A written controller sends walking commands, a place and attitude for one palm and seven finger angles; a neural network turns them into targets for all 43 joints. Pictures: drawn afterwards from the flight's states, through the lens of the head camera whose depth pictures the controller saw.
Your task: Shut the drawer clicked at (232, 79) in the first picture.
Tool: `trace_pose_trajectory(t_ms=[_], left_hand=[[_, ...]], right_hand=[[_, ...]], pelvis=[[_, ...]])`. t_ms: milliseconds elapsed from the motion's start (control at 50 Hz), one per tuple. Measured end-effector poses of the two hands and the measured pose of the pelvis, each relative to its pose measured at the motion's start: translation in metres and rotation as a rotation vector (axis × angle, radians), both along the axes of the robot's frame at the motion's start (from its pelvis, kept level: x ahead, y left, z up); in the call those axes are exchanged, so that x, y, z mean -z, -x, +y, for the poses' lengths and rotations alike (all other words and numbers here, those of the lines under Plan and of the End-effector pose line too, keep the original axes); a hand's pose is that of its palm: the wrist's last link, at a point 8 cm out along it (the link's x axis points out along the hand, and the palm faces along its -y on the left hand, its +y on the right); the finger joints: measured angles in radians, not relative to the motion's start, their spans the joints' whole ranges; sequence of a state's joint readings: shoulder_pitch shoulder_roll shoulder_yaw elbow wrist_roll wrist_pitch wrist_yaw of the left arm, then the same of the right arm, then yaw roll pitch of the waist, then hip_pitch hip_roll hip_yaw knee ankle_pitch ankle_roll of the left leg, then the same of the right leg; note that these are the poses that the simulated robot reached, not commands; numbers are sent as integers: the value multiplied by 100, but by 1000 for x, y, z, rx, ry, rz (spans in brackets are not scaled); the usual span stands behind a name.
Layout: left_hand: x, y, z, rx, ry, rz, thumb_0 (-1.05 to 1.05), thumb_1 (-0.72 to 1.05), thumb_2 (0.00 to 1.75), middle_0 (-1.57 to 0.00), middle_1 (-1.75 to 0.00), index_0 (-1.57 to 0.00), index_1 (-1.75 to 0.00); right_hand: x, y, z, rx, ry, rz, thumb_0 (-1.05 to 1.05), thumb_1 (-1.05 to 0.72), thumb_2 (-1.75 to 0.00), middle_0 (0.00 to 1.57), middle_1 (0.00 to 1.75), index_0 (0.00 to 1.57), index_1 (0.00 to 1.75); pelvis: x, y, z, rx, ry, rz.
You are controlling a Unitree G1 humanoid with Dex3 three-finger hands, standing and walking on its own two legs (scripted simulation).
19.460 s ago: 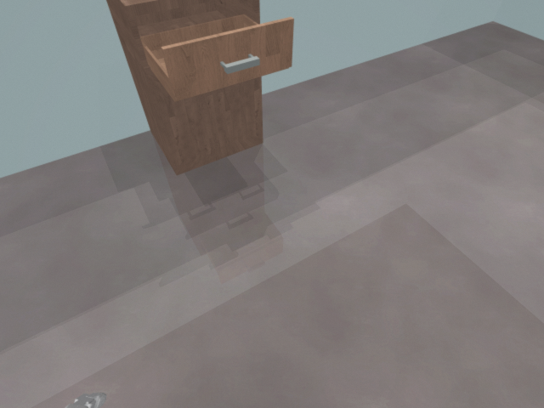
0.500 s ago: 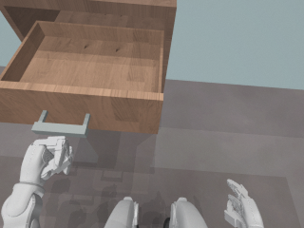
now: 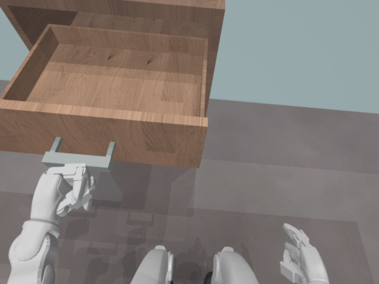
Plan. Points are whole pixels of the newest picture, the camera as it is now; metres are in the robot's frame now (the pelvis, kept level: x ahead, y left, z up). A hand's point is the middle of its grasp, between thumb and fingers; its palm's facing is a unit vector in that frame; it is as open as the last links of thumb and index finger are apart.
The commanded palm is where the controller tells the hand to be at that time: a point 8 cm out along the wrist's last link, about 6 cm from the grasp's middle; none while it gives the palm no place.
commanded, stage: push the drawer shut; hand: left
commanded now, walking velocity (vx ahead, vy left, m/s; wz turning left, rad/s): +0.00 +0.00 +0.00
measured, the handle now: (82, 152) +0.36 +0.24 +0.03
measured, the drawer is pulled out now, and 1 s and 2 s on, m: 0.30 0.19 0.07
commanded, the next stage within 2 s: none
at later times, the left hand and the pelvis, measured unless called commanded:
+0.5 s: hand (94, 169) +0.33 +0.21 +0.03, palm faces -0.03 -1.00 -0.06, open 2.8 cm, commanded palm +0.33 +0.26 +0.03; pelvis -0.02 +0.00 +0.00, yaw +1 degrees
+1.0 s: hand (103, 141) +0.39 +0.21 +0.03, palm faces -0.03 -1.00 -0.06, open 3.0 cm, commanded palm +0.39 +0.25 +0.03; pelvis -0.02 +0.00 +0.00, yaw +0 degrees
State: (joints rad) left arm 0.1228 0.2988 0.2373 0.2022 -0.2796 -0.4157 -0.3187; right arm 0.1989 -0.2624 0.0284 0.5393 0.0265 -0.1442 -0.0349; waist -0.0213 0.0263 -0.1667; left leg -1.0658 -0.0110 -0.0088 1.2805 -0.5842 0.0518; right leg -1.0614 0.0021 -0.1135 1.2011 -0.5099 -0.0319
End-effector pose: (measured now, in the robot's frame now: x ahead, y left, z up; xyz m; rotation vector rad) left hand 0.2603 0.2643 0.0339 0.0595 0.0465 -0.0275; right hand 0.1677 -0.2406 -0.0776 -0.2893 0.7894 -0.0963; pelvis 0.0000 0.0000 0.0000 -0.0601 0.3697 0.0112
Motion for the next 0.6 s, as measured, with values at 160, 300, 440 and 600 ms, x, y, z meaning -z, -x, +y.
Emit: trace_pose_trajectory(t_ms=[160, 300, 440, 600], left_hand=[[4, -7, 2, -6, -2, 2, -5, 84, 95, -140, -160, -140, -160], [6, -22, 4, -2, -3, -5, -6, 80, 96, -140, -160, -140, -160], [4, -40, 4, 4, -1, -1, -5, 80, 96, -140, -160, -140, -160], [4, -63, 3, 3, 0, -5, -4, 81, 96, -140, -160, -140, -160]], right_hand=[[8, 6, -2, -15, 17, 42, 1, -91, -90, 21, 30, 21, 30], [13, 15, -5, -14, 29, 63, 1, -91, -90, 21, 30, 21, 30], [12, 28, -8, 7, 31, 77, 1, -91, -90, 21, 30, 21, 30], [13, 50, -14, 34, 44, 130, 1, -91, -90, 21, 30, 21, 30]], pelvis=[[1, 4, -1, -11, 0, 4], [4, 11, -3, -16, 1, 3], [2, 16, -4, -12, -2, -2], [1, 18, -4, -7, -3, 2]])
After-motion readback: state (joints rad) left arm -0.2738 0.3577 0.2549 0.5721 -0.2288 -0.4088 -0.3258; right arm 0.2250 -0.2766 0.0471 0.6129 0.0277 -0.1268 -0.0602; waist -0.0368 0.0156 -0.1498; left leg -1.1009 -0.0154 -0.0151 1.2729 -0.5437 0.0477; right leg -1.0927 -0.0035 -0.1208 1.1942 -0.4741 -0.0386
